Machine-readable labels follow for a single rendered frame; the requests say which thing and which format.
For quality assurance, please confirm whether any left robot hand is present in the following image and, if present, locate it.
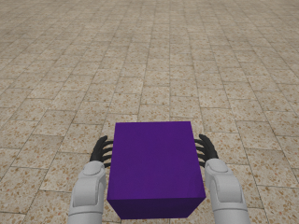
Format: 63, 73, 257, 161
89, 135, 114, 168

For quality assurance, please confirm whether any left robot forearm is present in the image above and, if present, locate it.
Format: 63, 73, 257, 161
67, 161, 107, 224

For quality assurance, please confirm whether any right robot hand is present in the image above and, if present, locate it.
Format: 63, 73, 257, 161
194, 133, 219, 168

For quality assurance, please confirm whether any right robot forearm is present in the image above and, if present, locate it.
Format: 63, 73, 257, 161
205, 158, 251, 224

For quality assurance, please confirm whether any carton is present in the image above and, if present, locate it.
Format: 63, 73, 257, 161
107, 121, 206, 220

